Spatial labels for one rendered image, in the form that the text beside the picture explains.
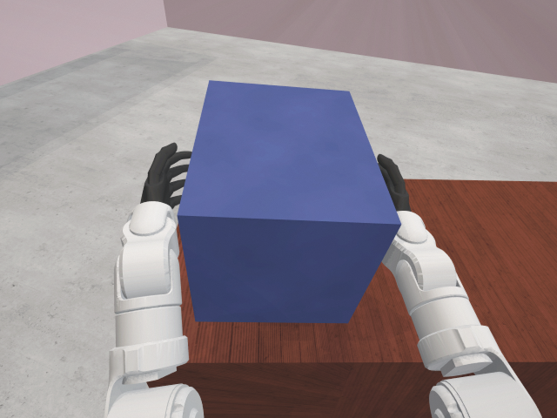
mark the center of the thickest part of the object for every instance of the left robot hand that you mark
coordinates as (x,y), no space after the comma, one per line
(157,186)

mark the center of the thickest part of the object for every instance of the left robot upper arm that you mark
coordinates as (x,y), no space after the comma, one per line
(172,401)

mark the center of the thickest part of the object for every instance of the carton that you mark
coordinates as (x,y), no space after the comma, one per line
(285,215)

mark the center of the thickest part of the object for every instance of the pedestal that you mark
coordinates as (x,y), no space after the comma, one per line
(502,239)

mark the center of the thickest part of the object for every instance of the right robot hand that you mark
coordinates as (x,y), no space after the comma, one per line
(395,183)

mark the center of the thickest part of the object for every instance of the left robot forearm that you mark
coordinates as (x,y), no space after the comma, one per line
(147,296)

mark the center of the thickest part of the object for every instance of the right robot forearm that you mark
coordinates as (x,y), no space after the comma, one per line
(451,338)

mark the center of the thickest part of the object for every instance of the right robot upper arm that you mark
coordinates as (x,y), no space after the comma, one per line
(493,395)

